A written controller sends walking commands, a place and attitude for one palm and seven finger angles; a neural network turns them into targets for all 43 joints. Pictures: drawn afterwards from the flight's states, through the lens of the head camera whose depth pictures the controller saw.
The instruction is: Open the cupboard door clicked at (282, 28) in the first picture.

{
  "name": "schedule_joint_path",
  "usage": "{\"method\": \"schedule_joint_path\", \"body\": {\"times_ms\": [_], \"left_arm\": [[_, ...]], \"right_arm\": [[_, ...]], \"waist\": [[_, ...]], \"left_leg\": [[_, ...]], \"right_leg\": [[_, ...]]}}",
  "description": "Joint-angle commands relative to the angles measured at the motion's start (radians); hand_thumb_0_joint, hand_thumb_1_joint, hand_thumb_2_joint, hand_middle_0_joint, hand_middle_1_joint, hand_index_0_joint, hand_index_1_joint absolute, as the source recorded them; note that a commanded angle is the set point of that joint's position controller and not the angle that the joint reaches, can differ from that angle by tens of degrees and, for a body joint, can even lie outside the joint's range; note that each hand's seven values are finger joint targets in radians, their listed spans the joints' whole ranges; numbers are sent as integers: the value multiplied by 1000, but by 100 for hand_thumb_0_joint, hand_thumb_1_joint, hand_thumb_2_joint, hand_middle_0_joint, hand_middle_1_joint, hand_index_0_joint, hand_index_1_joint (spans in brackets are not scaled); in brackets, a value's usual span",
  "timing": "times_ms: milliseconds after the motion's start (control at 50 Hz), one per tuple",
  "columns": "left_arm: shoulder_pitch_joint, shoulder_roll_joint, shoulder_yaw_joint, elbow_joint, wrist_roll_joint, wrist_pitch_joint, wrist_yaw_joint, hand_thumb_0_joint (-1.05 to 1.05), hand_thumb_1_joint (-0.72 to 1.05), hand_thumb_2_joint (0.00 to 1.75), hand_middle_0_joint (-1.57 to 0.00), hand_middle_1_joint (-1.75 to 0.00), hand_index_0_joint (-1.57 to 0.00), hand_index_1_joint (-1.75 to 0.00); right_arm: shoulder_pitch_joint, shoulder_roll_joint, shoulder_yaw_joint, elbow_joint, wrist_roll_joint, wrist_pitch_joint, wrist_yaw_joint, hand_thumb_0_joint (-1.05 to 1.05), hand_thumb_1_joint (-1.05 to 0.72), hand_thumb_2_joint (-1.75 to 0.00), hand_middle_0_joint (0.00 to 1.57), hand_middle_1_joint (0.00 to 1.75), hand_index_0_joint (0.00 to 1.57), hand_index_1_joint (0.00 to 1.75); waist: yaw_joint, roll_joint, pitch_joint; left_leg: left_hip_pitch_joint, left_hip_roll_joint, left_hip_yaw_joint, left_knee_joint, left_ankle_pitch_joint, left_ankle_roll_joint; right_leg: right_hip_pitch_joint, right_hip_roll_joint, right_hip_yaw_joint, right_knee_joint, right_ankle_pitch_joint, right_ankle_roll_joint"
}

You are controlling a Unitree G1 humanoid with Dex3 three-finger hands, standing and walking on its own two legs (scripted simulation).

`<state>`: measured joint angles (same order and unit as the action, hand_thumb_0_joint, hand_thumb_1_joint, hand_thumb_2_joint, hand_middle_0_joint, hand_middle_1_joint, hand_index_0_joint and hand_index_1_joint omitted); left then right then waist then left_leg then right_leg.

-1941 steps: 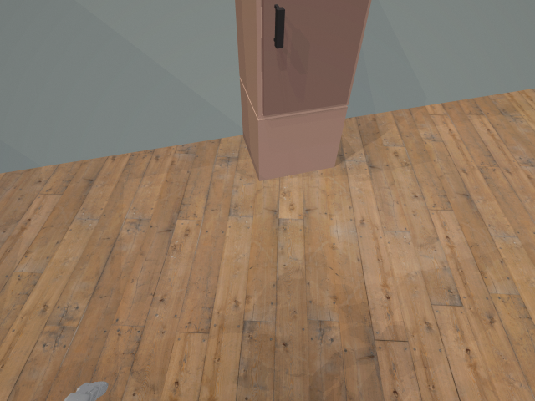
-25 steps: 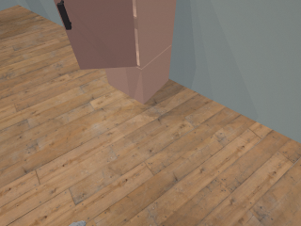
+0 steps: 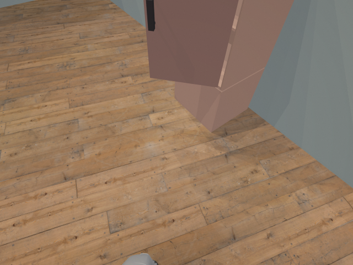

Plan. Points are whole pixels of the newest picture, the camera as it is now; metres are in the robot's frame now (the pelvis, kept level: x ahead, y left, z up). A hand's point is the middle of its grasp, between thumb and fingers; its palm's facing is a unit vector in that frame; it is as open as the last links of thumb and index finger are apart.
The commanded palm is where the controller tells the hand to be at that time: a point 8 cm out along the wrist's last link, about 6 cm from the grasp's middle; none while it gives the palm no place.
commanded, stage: take the last steps up to it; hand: left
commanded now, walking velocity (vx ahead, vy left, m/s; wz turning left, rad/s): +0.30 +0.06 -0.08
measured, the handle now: (151, 12) +1.04 +0.23 +0.04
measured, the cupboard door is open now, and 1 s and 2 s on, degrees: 42 42 42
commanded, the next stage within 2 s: come to a stop and stand still in 1.00 s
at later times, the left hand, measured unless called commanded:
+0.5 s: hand (114, 192) +0.30 +0.22 -0.15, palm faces -0.08 -0.98 -0.18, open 7.3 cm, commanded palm none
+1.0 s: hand (120, 185) +0.34 +0.21 -0.17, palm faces +0.02 -0.99 -0.15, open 7.2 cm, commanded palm none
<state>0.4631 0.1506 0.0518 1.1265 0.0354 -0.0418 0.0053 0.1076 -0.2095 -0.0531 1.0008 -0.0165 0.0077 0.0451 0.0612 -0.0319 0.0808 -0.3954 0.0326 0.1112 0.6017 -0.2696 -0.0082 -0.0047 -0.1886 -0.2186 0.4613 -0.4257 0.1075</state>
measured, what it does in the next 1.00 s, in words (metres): walks ahead: right foot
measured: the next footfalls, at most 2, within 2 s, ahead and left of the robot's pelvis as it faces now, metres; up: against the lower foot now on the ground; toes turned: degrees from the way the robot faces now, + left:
right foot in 0.62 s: +0.31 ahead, -0.07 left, +0.00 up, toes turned -11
left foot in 1.04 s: +0.51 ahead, +0.15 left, +0.00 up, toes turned +2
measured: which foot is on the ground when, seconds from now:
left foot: down 0.00-0.62, up 0.64-1.00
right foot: down 0.00-0.02, up 0.04-0.60, down 0.62-1.00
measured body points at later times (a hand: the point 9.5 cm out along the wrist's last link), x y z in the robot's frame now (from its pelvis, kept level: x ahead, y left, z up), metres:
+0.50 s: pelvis +0.17 +0.05 +0.01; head +0.19 +0.05 +0.46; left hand +0.31 +0.27 -0.13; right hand +0.06 -0.15 -0.14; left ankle +0.07 +0.11 -0.73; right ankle +0.25 -0.07 -0.69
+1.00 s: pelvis +0.36 +0.05 +0.01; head +0.39 +0.06 +0.46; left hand +0.34 +0.27 -0.15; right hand +0.42 -0.21 -0.13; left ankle +0.46 +0.15 -0.71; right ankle +0.27 -0.06 -0.73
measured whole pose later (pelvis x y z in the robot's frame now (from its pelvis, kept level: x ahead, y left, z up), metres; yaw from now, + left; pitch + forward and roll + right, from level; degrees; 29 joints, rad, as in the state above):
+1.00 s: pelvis +0.36 +0.05 +0.01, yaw -3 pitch -1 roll -1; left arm 0.34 0.15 0.05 1.13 0.02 -0.06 0.00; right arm 0.15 -0.20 -0.06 1.05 -0.02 -0.03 0.00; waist 0.02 -0.01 0.06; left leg -0.43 0.06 0.08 0.62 -0.23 -0.03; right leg -0.05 -0.02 -0.13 0.41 -0.35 0.00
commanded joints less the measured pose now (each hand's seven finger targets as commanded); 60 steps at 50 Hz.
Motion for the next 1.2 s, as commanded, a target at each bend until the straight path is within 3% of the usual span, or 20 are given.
{"method": "schedule_joint_path", "body": {"times_ms": [0,40,120,300,460,520,560,580,600,620,660,720,900,960,980,1000,1020,1080,1140,1180], "left_arm": [[-75,71,9,-128,-20,-6,1,0,90,90,-20,-30,-20,-30],[-169,63,5,-138,-17,2,11,0,90,90,-20,-30,-20,-30],[-90,32,10,-78,-2,20,-9,0,90,90,-20,-30,-20,-30],[-236,49,22,-144,-8,39,-14,0,90,90,-20,-30,-20,-30],[-456,39,-4,-226,-14,19,-20,0,90,90,-20,-30,-20,-30],[-390,50,-5,-212,-17,13,-16,0,90,90,-20,-30,-20,-30],[-188,82,9,-151,-17,-1,-9,0,90,90,-20,-30,-20,-30],[-32,137,30,-103,-14,-13,-2,0,90,90,-20,-30,-20,-30],[94,226,52,-65,-17,-16,8,0,90,90,-20,-30,-20,-30],[63,242,52,-64,-31,-17,11,0,90,90,-20,-30,-20,-30],[-116,145,31,-110,-33,-15,20,0,90,90,-20,-30,-20,-30],[-168,56,4,-101,-20,-37,18,0,90,90,-20,-30,-20,-30],[-108,122,13,-39,-12,-41,5,0,90,90,-20,-30,-20,-30],[-117,136,15,-25,-16,-27,6,0,90,90,-20,-30,-20,-30],[-128,126,14,-29,-19,-23,7,0,90,90,-20,-30,-20,-30],[-97,100,9,-41,-23,-18,4,0,90,90,-20,-30,-20,-30],[-87,53,-1,-68,-30,-20,1,0,90,90,-20,-30,-20,-30],[-166,65,0,-77,-16,-6,4,0,90,90,-20,-30,-20,-30],[-83,11,-15,-31,-21,30,11,0,90,90,-20,-30,-20,-30],[-59,28,-14,-31,-24,51,20,0,90,90,-20,-30,-20,-30]], "right_arm": [[444,-270,-63,54,-18,-36,-51,0,-90,-90,20,30,20,30],[303,-222,-49,24,-9,-37,-66,0,-90,-90,20,30,20,30],[196,-66,-2,1,-6,-73,-68,0,-90,-90,20,30,20,30],[302,-39,7,48,-3,-88,-76,0,-90,-90,20,30,20,30],[462,-43,20,140,-18,-82,-83,0,-90,-90,20,30,20,30],[452,-60,20,156,-15,-76,-84,0,-90,-90,20,30,20,30],[415,-75,16,157,-4,-74,-82,0,-90,-90,20,30,20,30],[387,-57,16,141,9,-78,-76,0,-90,-90,20,30,20,30],[382,-10,17,111,22,-88,-72,0,-90,-90,20,30,20,30],[326,-19,10,92,20,-78,-70,0,-90,-90,20,30,20,30],[238,15,0,66,4,-61,-62,0,-90,-90,20,30,20,30],[324,65,8,99,-9,-32,-55,0,-90,-90,20,30,20,30],[86,43,4,24,-5,-48,-29,0,-90,-90,20,30,20,30],[127,4,3,41,-7,-60,-36,0,-90,-90,20,30,20,30],[220,-30,-4,65,-10,-67,-42,0,-90,-90,20,30,20,30],[320,-115,-21,87,-22,-73,-50,0,-90,-90,20,30,20,30],[404,-205,-40,89,-28,-65,-61,0,-90,-90,20,30,20,30],[239,-123,-10,32,-14,-57,-78,0,-90,-90,20,30,20,30],[135,-52,28,15,-6,-68,-93,0,-90,-90,20,30,20,30],[120,-75,23,18,-2,-57,-101,0,-90,-90,20,30,20,30]], "waist": [[-216,314,-233],[-164,235,-144],[-58,115,-10],[-51,98,2],[-115,72,47],[-79,104,3],[16,67,-78],[76,27,-162],[95,-140,-253],[80,-118,-217],[3,21,-34],[-84,-86,-19],[-42,-108,8],[-80,-83,-7],[-129,-18,-43],[-157,158,-124],[-170,338,-180],[-110,192,-64],[-35,111,-64],[-31,98,-129]], "left_leg": [[621,344,-491,-298,17,186],[422,366,-466,-373,-130,205],[213,240,-187,-424,122,152],[363,227,-99,-428,452,145],[475,247,-92,-347,681,153],[468,234,-55,-244,894,139],[371,187,-23,-23,932,97],[159,129,11,193,727,62],[-122,-38,61,531,-65,14],[-183,-36,-61,723,-310,26],[-219,58,-142,697,-139,28],[-106,85,-101,515,-45,-7],[-43,28,-20,78,23,-18],[151,-16,19,-81,85,-7],[293,-11,1,-151,125,4],[460,145,-177,-164,218,70],[543,362,-441,-247,347,192],[276,340,-373,-348,180,212],[150,253,-152,-325,619,148],[202,268,-124,-277,770,159]], "right_leg": [[-593,121,49,659,-204,-93],[-681,59,199,860,-84,-131],[-576,34,192,754,130,-111],[-677,68,194,562,284,-98],[-623,111,128,291,210,-148],[-455,171,78,203,153,-181],[-165,202,69,83,243,-205],[120,83,212,71,365,-263],[336,-212,632,-37,586,-403],[217,-289,732,-134,534,-451],[-53,-200,539,-206,362,-360],[-212,-89,284,-255,441,-273],[-138,-80,254,-211,496,-265],[-178,-51,212,-101,497,-222],[-222,-17,175,33,512,-204],[-349,76,116,247,316,-160],[-494,174,59,518,-159,-130],[-553,89,213,754,-57,-139],[-367,73,230,542,58,-90],[-321,92,206,436,48,-77]]}}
